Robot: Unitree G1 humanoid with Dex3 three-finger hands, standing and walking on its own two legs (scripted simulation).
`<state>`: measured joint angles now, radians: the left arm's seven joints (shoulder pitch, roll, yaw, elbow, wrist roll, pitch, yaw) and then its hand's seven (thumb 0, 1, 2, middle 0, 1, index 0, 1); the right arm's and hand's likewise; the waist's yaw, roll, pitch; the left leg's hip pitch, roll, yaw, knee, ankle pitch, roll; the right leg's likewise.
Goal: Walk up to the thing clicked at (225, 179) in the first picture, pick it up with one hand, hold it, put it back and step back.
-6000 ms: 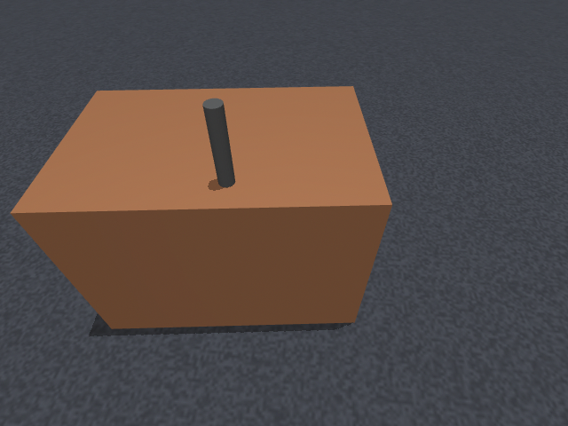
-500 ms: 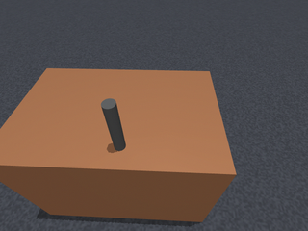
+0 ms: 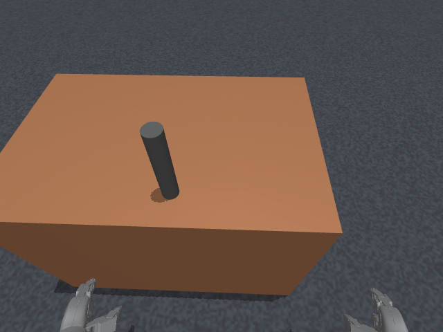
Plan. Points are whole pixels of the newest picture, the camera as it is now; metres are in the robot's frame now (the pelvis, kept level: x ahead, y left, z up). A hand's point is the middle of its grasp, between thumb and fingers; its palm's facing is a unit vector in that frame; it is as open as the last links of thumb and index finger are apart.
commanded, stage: rise first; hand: left
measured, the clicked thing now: (162, 165) +0.46 +0.16 -0.01
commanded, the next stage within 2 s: go down in 1.24 s
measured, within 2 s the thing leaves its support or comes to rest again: neither
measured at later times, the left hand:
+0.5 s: hand (93, 297) +0.20 +0.25 -0.04, palm faces +0.22 -0.93 -0.30, open 17.3 cm
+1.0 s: hand (81, 299) +0.18 +0.24 +0.01, palm faces +0.23 -0.92 -0.32, open 17.6 cm
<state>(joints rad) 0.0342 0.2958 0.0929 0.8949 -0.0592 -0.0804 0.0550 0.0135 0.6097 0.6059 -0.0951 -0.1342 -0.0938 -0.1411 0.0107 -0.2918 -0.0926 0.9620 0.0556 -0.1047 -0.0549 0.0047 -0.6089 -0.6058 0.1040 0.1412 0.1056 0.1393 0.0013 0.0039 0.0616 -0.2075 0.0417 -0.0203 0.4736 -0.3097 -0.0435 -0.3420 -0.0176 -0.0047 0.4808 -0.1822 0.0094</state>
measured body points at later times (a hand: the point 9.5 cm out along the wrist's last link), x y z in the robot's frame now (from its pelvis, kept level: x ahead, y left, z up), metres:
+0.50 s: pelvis +0.02 +0.01 +0.00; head +0.02 +0.01 +0.45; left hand +0.18 +0.29 -0.02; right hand +0.18 -0.24 -0.08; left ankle -0.04 +0.15 -0.74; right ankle +0.04 -0.13 -0.74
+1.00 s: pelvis +0.01 +0.01 +0.00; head +0.01 +0.00 +0.45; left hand +0.17 +0.29 +0.03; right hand +0.17 -0.25 -0.08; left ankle -0.04 +0.15 -0.74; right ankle +0.04 -0.13 -0.74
